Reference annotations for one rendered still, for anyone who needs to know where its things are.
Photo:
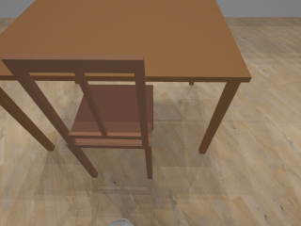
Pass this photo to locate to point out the table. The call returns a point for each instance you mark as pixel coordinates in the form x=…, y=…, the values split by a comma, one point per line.
x=181, y=40

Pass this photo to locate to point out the chair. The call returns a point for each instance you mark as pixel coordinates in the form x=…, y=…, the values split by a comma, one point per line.
x=109, y=116

